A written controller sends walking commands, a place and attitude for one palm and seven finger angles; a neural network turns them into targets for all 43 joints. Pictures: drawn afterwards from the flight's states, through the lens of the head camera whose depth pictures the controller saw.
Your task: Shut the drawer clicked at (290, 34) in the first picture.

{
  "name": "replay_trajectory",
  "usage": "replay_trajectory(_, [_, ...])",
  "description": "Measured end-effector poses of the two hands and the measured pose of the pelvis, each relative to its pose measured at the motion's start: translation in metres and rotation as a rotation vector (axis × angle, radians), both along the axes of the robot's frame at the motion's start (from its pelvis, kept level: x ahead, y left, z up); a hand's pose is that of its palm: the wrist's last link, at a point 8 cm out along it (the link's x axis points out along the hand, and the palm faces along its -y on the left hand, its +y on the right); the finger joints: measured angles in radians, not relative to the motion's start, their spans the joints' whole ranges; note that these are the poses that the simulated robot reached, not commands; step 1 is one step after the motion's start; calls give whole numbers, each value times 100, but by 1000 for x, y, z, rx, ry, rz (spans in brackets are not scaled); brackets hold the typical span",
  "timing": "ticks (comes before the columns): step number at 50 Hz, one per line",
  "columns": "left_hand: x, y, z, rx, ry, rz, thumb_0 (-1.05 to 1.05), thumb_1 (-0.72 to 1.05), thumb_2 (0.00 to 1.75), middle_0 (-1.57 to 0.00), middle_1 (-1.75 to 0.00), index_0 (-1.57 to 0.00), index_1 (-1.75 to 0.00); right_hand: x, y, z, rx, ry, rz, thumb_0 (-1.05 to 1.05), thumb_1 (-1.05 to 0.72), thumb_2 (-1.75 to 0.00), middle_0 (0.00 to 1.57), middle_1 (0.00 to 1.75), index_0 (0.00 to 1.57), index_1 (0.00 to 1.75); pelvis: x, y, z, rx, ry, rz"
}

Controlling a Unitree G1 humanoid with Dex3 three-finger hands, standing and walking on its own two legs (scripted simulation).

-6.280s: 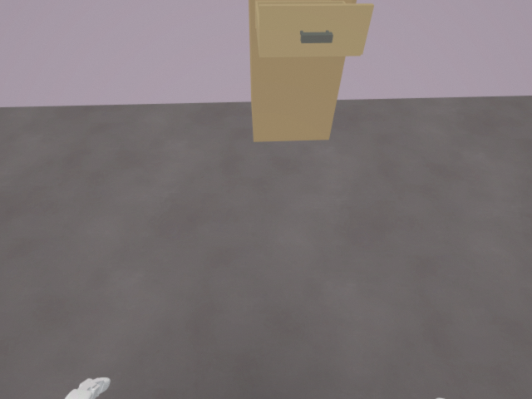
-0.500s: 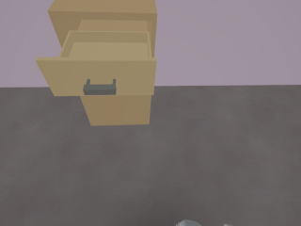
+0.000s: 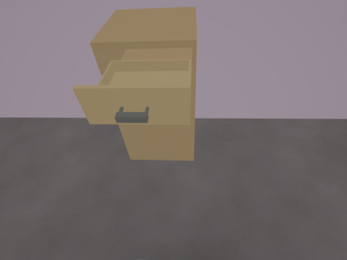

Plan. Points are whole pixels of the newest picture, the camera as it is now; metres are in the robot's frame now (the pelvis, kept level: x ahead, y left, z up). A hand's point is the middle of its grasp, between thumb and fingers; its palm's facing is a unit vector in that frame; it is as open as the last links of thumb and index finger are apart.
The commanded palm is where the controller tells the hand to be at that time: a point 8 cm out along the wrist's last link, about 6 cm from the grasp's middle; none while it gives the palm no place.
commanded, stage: take the last steps up to it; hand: left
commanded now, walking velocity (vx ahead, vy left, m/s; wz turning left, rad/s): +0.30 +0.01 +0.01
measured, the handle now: (133, 113) +0.61 +0.20 -0.03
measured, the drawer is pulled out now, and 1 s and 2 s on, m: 0.29 0.29 0.29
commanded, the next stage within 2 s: come to a stop and stand still in 0.82 s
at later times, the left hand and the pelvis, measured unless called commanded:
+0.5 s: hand out of the picture +0.12 +0.26 -0.19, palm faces +0.03 -0.99 -0.15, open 7.3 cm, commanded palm none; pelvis +0.11 +0.08 +0.00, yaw -2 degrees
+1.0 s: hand (136, 189) +0.38 +0.17 -0.18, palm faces -0.03 -0.98 -0.21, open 7.1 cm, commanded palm none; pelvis +0.27 +0.00 -0.02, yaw -3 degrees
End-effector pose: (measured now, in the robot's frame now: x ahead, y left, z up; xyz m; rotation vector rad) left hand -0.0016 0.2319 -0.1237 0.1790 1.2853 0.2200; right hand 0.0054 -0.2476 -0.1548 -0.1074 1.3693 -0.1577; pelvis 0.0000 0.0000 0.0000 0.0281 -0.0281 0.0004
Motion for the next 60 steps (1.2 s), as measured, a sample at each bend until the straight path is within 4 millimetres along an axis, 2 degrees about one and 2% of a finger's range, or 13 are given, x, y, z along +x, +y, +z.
replay_trajectory(4, [-41, 0, -7, -42, 119, 54, 0, 92, 90, -21, -30, -20, -30, 24, 9, 6, -15, -12, 30, 1, -91, -90, 19, 30, 20, 30, 10, 10, 0, -11, 7, 3])
replay_trajectory(9, [-78, 6, -17, -108, 259, 116, 0, 92, 90, -21, -30, -20, -30, 75, 38, 13, -32, -82, 84, 1, -91, -90, 19, 30, 19, 30, 27, 32, -3, -29, 14, 2])
replay_trajectory(12, [-84, 17, -29, -147, 323, 139, 0, 91, 90, -21, -30, -20, -30, 108, 62, 13, -49, -154, 107, 1, -91, -90, 19, 30, 20, 30, 41, 51, -13, -52, 14, -1])
replay_trajectory(15, [-69, 32, -39, -166, 361, 109, 1, 91, 90, -21, -30, -20, -30, 124, 84, 14, -57, -209, 89, 1, -91, -90, 20, 30, 20, 30, 54, 66, -18, -44, 2, -23])
replay_trajectory(20, [13, 62, -39, -147, 247, 30, 1, 91, 90, -20, -30, -20, -30, 118, 93, 24, -91, -196, 3, -1, -95, -90, 20, 30, 20, 30, 79, 81, -8, -40, -4, -38])
replay_trajectory(28, [167, 84, -30, -90, -13, -45, 0, 92, 90, -20, -30, -20, -30, 72, 115, 16, -49, 22, -74, 0, -93, -90, 20, 30, 20, 30, 126, 83, -4, -25, -2, -45])
replay_trajectory(35, [273, 61, -24, -73, -82, -146, 0, 92, 90, -20, -30, -20, -30, 47, 132, 10, 30, 203, -157, 0, -91, -90, 20, 30, 20, 30, 172, 67, -10, -17, 12, -56])
replay_trajectory(41, [358, 13, -29, -78, -131, -232, 0, 92, 90, -20, -30, -20, -30, 56, 121, 3, 82, 337, -216, 1, -90, -90, 20, 30, 20, 30, 222, 37, -23, -21, 22, -69])
replay_trajectory(45, [382, -13, -36, -78, -166, -214, 0, 91, 90, -20, -30, -20, -30, 94, 88, -10, 82, 342, -217, 1, -90, -90, 20, 30, 20, 30, 251, 14, -31, -23, 8, -67])
replay_trajectory(48, [375, -20, -31, -75, -143, -155, -1, 92, 90, -20, -30, -20, -30, 150, 58, -13, 45, 242, -180, 1, -90, -90, 20, 30, 20, 30, 265, 5, -24, -26, -3, -63])
replay_trajectory(52, [371, -10, -19, -14, -111, -129, -3, 96, 90, -21, -30, -21, -30, 231, 27, -13, -2, 70, -119, 1, -91, -90, 20, 30, 20, 30, 277, -1, -15, -26, 6, -61])
replay_trajectory(56, [362, -4, -16, 5, -63, -118, -2, 95, 90, -21, -30, -21, -30, 296, 15, -12, -14, -61, -79, 0, -91, -90, 19, 30, 19, 30, 282, 0, -13, -20, 9, -67])
replay_trajectory(60, [348, 5, -16, 9, -37, -80, -1, 93, 90, -21, -30, -21, -30, 337, 17, -7, -19, -135, -30, 0, -91, -90, 19, 30, 19, 30, 281, 7, -13, -11, 5, -63])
